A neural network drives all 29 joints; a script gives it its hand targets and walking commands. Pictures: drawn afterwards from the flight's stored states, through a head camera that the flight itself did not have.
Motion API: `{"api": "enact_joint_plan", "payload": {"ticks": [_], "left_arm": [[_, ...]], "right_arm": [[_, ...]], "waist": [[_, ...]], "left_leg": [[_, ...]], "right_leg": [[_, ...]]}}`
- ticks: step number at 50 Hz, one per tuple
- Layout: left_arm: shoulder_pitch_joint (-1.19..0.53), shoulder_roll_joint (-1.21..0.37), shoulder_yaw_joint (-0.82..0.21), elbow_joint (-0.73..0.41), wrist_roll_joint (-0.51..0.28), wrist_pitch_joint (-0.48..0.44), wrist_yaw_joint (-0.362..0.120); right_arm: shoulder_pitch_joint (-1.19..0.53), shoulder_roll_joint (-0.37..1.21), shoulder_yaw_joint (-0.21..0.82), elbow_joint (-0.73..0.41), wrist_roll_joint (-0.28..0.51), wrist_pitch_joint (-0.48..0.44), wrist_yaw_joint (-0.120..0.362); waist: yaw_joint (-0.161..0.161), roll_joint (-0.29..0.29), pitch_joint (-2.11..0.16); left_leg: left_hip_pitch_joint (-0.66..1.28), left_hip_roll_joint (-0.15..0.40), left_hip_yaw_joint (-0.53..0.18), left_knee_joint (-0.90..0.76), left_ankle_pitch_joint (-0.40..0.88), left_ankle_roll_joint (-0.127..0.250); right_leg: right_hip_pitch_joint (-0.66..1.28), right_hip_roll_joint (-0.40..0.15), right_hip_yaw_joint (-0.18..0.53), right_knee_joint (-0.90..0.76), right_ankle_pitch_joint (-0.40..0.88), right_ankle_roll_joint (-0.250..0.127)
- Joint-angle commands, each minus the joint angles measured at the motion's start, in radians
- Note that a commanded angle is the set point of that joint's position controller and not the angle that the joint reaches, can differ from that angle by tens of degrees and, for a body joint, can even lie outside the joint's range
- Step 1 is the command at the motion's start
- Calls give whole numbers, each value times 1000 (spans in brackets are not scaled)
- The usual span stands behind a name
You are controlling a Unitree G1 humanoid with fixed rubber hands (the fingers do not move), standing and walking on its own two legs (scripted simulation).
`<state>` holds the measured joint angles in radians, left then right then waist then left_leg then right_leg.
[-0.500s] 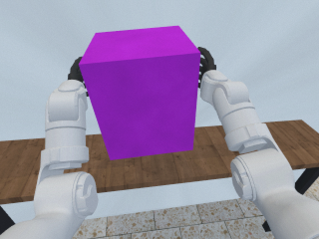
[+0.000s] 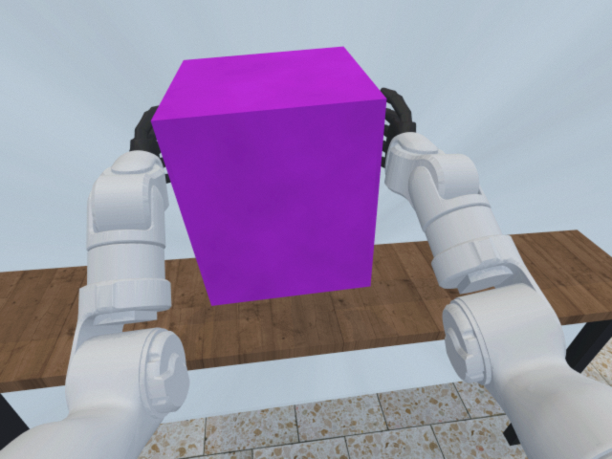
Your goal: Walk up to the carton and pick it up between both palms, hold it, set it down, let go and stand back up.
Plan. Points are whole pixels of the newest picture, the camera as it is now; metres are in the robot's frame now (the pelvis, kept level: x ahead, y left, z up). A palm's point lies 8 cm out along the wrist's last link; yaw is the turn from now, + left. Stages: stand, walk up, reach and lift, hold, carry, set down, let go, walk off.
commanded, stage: hold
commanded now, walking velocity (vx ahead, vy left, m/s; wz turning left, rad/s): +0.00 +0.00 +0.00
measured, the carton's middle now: (278, 174) +0.40 +0.00 +0.24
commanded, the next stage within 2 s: none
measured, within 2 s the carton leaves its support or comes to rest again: neither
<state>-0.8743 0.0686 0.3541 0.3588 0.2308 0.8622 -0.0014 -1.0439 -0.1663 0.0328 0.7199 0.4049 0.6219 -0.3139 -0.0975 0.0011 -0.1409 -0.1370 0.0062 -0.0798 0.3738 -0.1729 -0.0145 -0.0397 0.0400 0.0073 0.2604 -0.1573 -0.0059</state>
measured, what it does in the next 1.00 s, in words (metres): stands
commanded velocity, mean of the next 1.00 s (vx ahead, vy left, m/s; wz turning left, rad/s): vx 0.00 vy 0.00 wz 0.00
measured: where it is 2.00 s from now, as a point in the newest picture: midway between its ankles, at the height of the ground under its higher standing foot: outside the picture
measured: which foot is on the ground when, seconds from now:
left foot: down 0.00-1.00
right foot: down 0.00-1.00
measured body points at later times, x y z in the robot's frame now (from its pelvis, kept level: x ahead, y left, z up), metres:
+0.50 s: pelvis +0.00 +0.00 +0.00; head -0.08 +0.02 +0.44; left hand +0.40 +0.16 +0.27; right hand +0.39 -0.15 +0.29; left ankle +0.02 +0.12 -0.75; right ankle -0.01 -0.11 -0.75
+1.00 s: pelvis +0.00 +0.00 +0.00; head -0.08 +0.02 +0.44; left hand +0.39 +0.15 +0.27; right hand +0.39 -0.15 +0.29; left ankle +0.02 +0.12 -0.75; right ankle -0.01 -0.11 -0.75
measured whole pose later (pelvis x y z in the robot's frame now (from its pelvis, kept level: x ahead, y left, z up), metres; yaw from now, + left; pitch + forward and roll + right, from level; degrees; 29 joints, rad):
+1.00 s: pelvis +0.00 +0.00 +0.00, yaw +0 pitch -3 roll -1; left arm -0.89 0.07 0.35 0.38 0.23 0.86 0.00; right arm -1.05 -0.17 0.03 0.74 0.41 0.62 -0.31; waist -0.10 0.00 -0.15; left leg -0.14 0.01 -0.08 0.37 -0.17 -0.01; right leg -0.04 0.04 0.01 0.26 -0.16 -0.01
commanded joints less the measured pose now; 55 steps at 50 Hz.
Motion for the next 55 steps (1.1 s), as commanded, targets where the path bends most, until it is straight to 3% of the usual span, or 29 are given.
{"api": "enact_joint_plan", "payload": {"ticks": [1,3,9,12,17,23,34,37,41,42,45,55], "left_arm": [[-815,-599,-403,-139,-181,-102,-117],[-842,-602,-414,-152,-188,-107,-117],[-859,-599,-394,-110,-185,-117,-119],[-846,-599,-394,-89,-184,-119,-119],[-847,-612,-411,-127,-201,-121,-113],[-820,-607,-403,-118,-182,-107,-121],[-825,-623,-447,-204,-204,-104,-108],[-826,-606,-422,-177,-196,-100,-110],[-835,-608,-427,-165,-194,-101,-112],[-823,-603,-409,-139,-189,-101,-113],[-848,-615,-434,-170,-206,-112,-110],[-849,-598,-395,-99,-188,-115,-117]], "right_arm": [[-725,703,231,-281,166,-13,137],[-726,701,223,-266,160,-15,140],[-764,718,219,-269,160,-20,140],[-759,707,211,-253,153,-22,137],[-756,708,228,-293,174,-22,134],[-725,685,214,-263,170,-15,132],[-728,698,253,-333,200,-16,135],[-737,699,248,-321,193,-11,133],[-724,697,231,-291,181,-10,134],[-724,700,231,-282,173,-8,135],[-742,713,235,-299,179,-13,138],[-762,706,214,-253,166,-14,140]], "waist": [[4,36,-346],[-8,47,-358],[6,30,-359],[-4,31,-357],[-13,42,-406],[-18,57,-359],[-10,64,-412],[-4,34,-383],[-15,48,-365],[-2,33,-344],[-8,48,-393],[-1,35,-356]], "left_leg": [[130,-51,47,-23,207,-43],[135,-48,45,-23,201,-45],[110,-53,46,-25,175,-33],[120,-50,42,-25,175,-35],[145,-52,39,-7,223,-42],[148,-50,38,-10,240,-50],[176,-51,34,10,302,-60],[160,-53,34,1,263,-49],[150,-48,34,-7,240,-46],[141,-51,40,-13,211,-43],[140,-51,41,-12,223,-43],[113,-48,42,-23,177,-34]], "right_leg": [[60,49,-13,-16,180,68],[49,47,-10,-14,168,65],[56,45,-8,-15,163,70],[51,43,-9,-17,159,69],[66,47,-9,-9,209,66],[52,50,-12,-15,206,63],[64,59,-15,-1,253,60],[59,56,-13,-7,225,65],[50,51,-12,-12,205,62],[44,50,-9,-16,183,64],[63,48,-7,-10,203,65],[51,45,-1,-17,168,68]]}}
